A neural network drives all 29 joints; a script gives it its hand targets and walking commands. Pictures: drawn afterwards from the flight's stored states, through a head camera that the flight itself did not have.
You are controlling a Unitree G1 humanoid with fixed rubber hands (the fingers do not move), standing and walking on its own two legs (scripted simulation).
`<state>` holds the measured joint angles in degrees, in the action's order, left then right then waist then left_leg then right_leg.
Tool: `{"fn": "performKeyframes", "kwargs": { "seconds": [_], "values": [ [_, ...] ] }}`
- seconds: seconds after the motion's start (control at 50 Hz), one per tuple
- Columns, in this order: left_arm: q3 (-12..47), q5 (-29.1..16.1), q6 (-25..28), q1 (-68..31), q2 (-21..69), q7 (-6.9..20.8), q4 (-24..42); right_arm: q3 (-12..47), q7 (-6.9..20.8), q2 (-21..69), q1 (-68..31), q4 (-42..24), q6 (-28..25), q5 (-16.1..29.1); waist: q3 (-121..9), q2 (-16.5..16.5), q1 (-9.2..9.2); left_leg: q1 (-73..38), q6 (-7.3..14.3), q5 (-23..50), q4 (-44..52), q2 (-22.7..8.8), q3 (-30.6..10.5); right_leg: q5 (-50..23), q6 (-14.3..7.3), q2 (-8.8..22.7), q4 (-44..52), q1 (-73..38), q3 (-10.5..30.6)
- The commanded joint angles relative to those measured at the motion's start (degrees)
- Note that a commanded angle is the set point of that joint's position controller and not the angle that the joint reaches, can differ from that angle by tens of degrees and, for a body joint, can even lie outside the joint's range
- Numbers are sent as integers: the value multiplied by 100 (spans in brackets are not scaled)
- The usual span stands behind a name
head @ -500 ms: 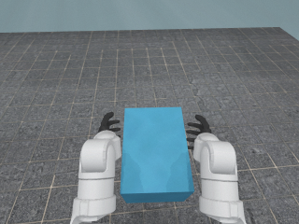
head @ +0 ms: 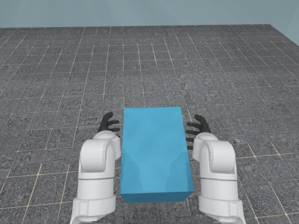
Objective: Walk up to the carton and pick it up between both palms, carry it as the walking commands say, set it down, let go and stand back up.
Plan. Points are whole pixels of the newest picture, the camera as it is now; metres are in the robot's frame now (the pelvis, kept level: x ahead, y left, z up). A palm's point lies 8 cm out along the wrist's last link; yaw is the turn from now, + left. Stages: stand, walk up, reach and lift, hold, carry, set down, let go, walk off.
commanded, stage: carry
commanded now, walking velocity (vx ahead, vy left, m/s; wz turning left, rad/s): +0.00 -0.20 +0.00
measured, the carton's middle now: (153, 154) +0.33 +0.02 -0.01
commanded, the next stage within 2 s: none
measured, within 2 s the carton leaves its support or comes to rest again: neither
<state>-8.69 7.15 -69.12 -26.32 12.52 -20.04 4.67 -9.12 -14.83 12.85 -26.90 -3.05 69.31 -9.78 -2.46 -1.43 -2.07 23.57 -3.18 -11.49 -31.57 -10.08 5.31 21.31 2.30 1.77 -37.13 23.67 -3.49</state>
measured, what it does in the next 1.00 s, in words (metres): steps to the right: right foot, then left foot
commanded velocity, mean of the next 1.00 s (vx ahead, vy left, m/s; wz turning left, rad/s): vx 0.00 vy -0.20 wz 0.00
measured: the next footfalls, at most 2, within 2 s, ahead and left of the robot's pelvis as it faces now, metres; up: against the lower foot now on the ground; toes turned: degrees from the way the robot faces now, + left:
right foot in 0.04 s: +0.06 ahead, -0.16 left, +0.00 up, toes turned -5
left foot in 0.30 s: +0.00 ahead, +0.03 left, +0.00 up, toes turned +10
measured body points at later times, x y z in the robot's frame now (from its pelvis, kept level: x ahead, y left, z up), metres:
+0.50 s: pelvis -0.07 -0.11 +0.00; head -0.05 -0.10 +0.45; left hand +0.25 +0.03 +0.08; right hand +0.26 -0.22 +0.09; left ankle -0.04 +0.02 -0.73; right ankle -0.05 -0.26 -0.70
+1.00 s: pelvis -0.14 -0.23 +0.00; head -0.13 -0.21 +0.45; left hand +0.17 -0.09 +0.08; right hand +0.18 -0.34 +0.08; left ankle -0.12 -0.11 -0.73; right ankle -0.12 -0.36 -0.69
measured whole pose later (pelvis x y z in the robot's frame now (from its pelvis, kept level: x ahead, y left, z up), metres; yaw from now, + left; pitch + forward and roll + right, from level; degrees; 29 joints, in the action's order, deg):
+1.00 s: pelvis -0.14 -0.23 +0.00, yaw +0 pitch +4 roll -2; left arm -8.3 8.1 -69.9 -25.0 12.0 -19.0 3.6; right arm -8.7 -16.9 12.6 -26.5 -1.1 70.2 -7.8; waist -2.2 0.4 -1.3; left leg 20.6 0.0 -13.3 -30.6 -6.7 7.4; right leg 22.2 1.1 0.3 -50.6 30.2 -3.4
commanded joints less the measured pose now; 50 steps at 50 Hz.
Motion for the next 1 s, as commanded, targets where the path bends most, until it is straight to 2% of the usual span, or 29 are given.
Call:
{"fn": "performKeyframes", "kwargs": {
  "seconds": [0.0, 0.02, 0.04, 0.06, 0.1, 0.2, 0.24, 0.26, 0.28, 0.3, 0.32, 0.36, 0.42, 0.5, 0.54, 0.56, 0.58, 0.6, 0.62, 0.66, 0.7, 0.76, 0.8, 0.82, 0.84, 0.86, 0.88, 0.92, 0.98],
  "values": [
    [3517, -2478, -113, -2306, 6049, 2585, -492, 3165, 1953, 5703, -2450, -116, -29, 2389, -2116, -982, 255, -1081, 354, 1986, -58, -562, -286, -1023, 10, -74, 1763, -1218, -320],
    [3510, -2475, -105, -2321, 6033, 2599, -472, 3237, 1950, 5749, -2520, -88, -35, 2417, -2128, -284, 198, -325, 141, 1036, -588, -335, -140, -1372, -71, 588, 1977, -1879, 398],
    [3358, -2296, -75, -2231, 5923, 2628, -671, 3311, 1950, 5776, -2561, -146, -15, 2414, -2038, 1699, 188, 991, -157, -1429, -1232, 421, 372, -2883, -685, 1745, 1827, -2173, 1738],
    [3350, -2273, -33, -2451, 6086, 2653, -570, 3489, 1983, 5973, -2893, -285, -16, 2551, -1997, 2211, 180, 803, -57, -2658, -2217, 409, 4, -3242, -1134, 1714, 1625, -1607, 1478],
    [3204, -2315, 0, -2554, 6121, 2691, -390, 3644, 2011, 6070, -3257, -448, -56, 2826, -1868, 1214, 162, 873, 82, -2282, -3161, 614, -57, -2873, -1256, 1411, 1529, -1403, 903],
    [3100, -2012, 35, -2412, 5964, 2526, -193, 3593, 2046, 5979, -3231, -435, 81, 3023, -2258, 1242, 159, 312, 172, -1737, -1590, 753, 154, -2721, -1249, 1169, 1237, -1792, 570],
    [3185, -1949, 16, -2239, 5921, 2489, -253, 3478, 2099, 5953, -2939, -195, 143, 2967, -2317, 1151, 227, -329, 347, -1049, 20, 747, 175, -2844, -1182, 1052, 1002, -1721, 514],
    [3225, -1934, 12, -2142, 5918, 2468, -300, 3437, 2138, 5948, -2862, -134, 161, 2928, -2328, 1015, 264, -975, 374, -101, 1084, 478, 46, -2753, -953, 918, 848, -1374, 398],
    [3290, -1948, 29, -2133, 5973, 2448, -314, 3379, 2179, 5937, -2784, -60, 178, 2894, -2287, 425, 282, -1897, 471, 122, 1477, -338, -914, -2213, -587, 700, 380, -378, 312],
    [3403, -2055, 0, -2414, 6056, 2461, -155, 3364, 2196, 6008, -2619, 133, 101, 2815, -1997, -1503, 245, -2121, 1177, 1504, 1317, -1935, -2654, -41, -190, 110, -281, 857, -74],
    [3570, -2184, 6, -2644, 6087, 2457, -53, 3335, 2190, 6051, -2642, 112, 87, 2801, -1906, -1659, 264, -1961, 1514, 2125, 1217, -2082, -2603, 753, -225, 145, -1344, 985, 371],
    [3655, -2383, 18, -2994, 6201, 2507, 106, 3231, 2201, 6055, -2765, -25, 41, 2783, -1696, -735, 276, -1748, 1319, 1788, 1121, -1601, -1625, 358, -208, 156, -1865, 1069, 587],
    [3699, -2589, 4, -3034, 6215, 2562, 8, 3093, 2103, 5891, -2801, -130, -56, 2646, -1840, -928, 289, -1920, 1042, 2421, 800, -999, -750, 190, 6, 47, -1253, 901, 161],
    [3563, -2529, -93, -2606, 6105, 2565, -375, 3083, 1993, 5745, -2570, -178, -57, 2426, -2054, -1358, 355, -1940, 867, 2967, 494, -897, -565, 217, 106, -161, -50, 210, -216],
    [3500, -2481, -119, -2405, 6083, 2582, -515, 3146, 1963, 5725, -2517, -157, -39, 2383, -2147, -1244, 277, -1581, 534, 2436, 122, -668, -337, -702, 73, -206, 1382, -660, -465],
    [3473, -2461, -114, -2367, 6060, 2591, -522, 3177, 1956, 5751, -2526, -113, -39, 2387, -2145, -887, 250, -974, 288, 1871, -154, -514, -254, -1094, 43, 35, 1834, -1401, -237],
    [3477, -2456, -106, -2391, 6045, 2607, -487, 3262, 1952, 5780, -2596, -99, -47, 2417, -2131, -24, 193, -112, 73, 616, -757, -252, -84, -1708, -81, 856, 1988, -2022, 644],
    [3276, -2223, -55, -2245, 5969, 2637, -727, 3353, 1966, 5841, -2714, -228, -17, 2441, -2003, 2074, 168, 967, -146, -1940, -1380, 492, 387, -2758, -764, 1817, 1841, -1981, 1714],
    [3298, -2256, -28, -2515, 6120, 2660, -607, 3524, 1999, 6027, -3043, -330, -26, 2590, -1897, 2201, 180, 846, -50, -2677, -2423, 428, -36, -3097, -1111, 1672, 1653, -1564, 1417],
    [3169, -2278, 22, -2573, 6126, 2684, -363, 3679, 2026, 6091, -3321, -483, -61, 2862, -1878, 1197, 165, 911, 79, -2215, -3188, 585, -57, -2814, -1206, 1381, 1513, -1474, 808],
    [3126, -2187, 58, -2621, 6087, 2605, -122, 3757, 2039, 6110, -3499, -681, -41, 3028, -2015, 1076, 192, 850, 54, -1751, -2670, 572, 55, -2696, -1134, 1151, 1315, -1750, 439],
    [3095, -1975, 41, -2401, 5970, 2522, -202, 3602, 2065, 5986, -3228, -430, 91, 3020, -2280, 1264, 153, 290, 160, -1721, -1554, 740, 148, -2828, -1241, 1189, 1201, -1826, 541],
    [3190, -1922, 20, -2249, 5931, 2486, -259, 3481, 2120, 5965, -2933, -183, 148, 2952, -2321, 1151, 228, -387, 336, -960, 127, 726, 178, -2890, -1150, 1050, 944, -1706, 473],
    [3233, -1912, 15, -2158, 5935, 2466, -310, 3436, 2161, 5959, -2862, -124, 164, 2907, -2322, 987, 260, -1072, 366, -21, 1130, 429, 13, -2749, -903, 909, 789, -1292, 361],
    [3301, -1931, 34, -2163, 5990, 2449, -314, 3373, 2200, 5944, -2769, -47, 180, 2872, -2272, 267, 283, -2002, 493, 69, 1541, -523, -1118, -2061, -530, 683, 254, -209, 269],
    [3453, -2073, -7, -2568, 6066, 2468, -95, 3338, 2209, 6029, -2628, 189, 85, 2781, -1902, -1870, 256, -1989, 1246, 1334, 1451, -1978, -2750, 355, -179, 12, -495, 936, -91],
    [3629, -2202, 1, -2734, 6132, 2462, -31, 3318, 2208, 6056, -2663, 107, 83, 2795, -1832, -1565, 253, -1972, 1485, 1904, 1287, -2042, -2583, 701, -234, 173, -1508, 1056, 452],
    [3657, -2392, 12, -3012, 6243, 2525, 66, 3200, 2215, 6073, -2765, 1, 31, 2765, -1704, -668, 264, -1786, 1269, 1642, 1152, -1565, -1557, 289, -193, 174, -1929, 1124, 590],
    [3691, -2589, -5, -3049, 6236, 2577, -43, 3084, 2107, 5907, -2829, -127, -70, 2622, -1866, -925, 283, -1958, 1033, 2400, 807, -980, -714, 164, 40, 60, -1332, 919, 169]
  ]
}}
